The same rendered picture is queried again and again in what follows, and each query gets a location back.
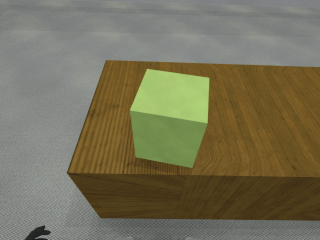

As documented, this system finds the carton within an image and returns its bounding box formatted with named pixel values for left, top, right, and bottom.
left=130, top=69, right=210, bottom=168

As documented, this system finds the pedestal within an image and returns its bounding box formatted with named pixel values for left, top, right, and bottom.
left=67, top=60, right=320, bottom=221

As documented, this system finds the left robot hand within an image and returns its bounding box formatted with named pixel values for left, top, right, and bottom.
left=25, top=225, right=51, bottom=240

